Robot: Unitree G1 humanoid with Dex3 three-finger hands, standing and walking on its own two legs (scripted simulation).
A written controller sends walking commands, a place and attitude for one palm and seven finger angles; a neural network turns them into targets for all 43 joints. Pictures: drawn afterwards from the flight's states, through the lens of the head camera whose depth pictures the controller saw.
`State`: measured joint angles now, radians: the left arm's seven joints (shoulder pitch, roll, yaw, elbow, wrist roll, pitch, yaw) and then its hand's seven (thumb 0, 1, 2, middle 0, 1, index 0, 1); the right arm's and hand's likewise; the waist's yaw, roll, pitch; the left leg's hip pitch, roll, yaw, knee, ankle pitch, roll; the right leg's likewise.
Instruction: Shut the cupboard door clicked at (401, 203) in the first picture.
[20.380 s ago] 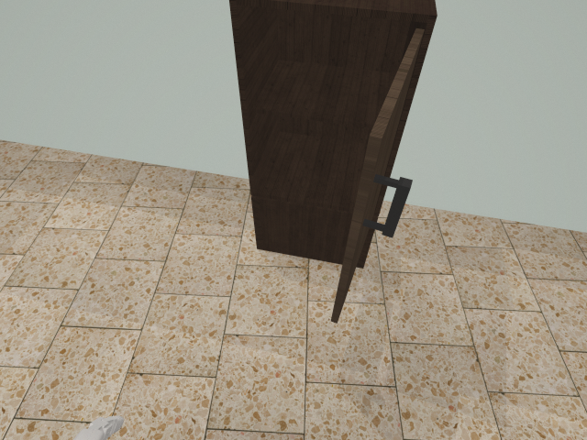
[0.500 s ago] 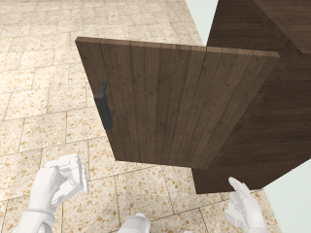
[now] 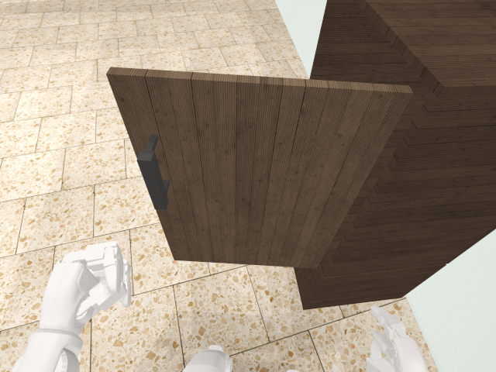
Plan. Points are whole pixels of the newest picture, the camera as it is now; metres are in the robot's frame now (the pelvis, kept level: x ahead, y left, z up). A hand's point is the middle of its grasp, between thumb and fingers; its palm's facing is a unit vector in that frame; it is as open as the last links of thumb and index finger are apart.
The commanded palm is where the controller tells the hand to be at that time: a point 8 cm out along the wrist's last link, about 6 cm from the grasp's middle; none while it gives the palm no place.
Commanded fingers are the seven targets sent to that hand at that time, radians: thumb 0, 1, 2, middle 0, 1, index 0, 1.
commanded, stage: raise the hand and make a fist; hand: left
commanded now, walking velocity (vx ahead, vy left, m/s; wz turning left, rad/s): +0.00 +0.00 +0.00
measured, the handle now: (157, 173) +0.42 +0.19 +0.07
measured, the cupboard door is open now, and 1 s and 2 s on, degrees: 80 80 79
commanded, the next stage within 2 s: bring the fist close to the handle in 0.08 s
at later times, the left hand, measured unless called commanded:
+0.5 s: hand (145, 274) +0.24 +0.17 +0.06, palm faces -0.05 -1.00 -0.01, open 3.1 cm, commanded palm +0.23 +0.22 +0.07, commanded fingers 0.00 0.90 0.90 -1.30 -1.50 -1.30 -1.50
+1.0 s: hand (156, 232) +0.30 +0.16 +0.07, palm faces +0.03 -1.00 -0.03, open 3.1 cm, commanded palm +0.28 +0.21 +0.07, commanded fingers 0.00 0.90 0.90 -1.30 -1.50 -1.30 -1.50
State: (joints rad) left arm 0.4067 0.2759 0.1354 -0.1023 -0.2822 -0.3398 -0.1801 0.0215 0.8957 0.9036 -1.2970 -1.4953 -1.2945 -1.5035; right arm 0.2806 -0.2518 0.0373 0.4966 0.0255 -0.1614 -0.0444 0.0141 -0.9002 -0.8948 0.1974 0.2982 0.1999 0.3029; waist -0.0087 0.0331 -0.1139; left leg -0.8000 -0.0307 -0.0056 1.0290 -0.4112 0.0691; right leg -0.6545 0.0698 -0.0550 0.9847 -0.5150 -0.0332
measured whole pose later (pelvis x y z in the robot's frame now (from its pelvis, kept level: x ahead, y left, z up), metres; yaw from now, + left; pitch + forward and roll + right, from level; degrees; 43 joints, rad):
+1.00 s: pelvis +0.01 -0.01 +0.00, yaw +0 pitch +12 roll -2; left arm 0.09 0.24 0.12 0.11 -0.23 -0.32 -0.12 0.02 0.89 0.90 -1.30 -1.50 -1.30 -1.50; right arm 0.24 -0.25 0.04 0.55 0.02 -0.12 -0.03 0.01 -0.90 -0.89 0.20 0.30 0.20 0.30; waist -0.02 0.03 -0.12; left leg -0.81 -0.03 0.00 1.03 -0.42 0.06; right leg -0.67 0.07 -0.05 1.00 -0.53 -0.05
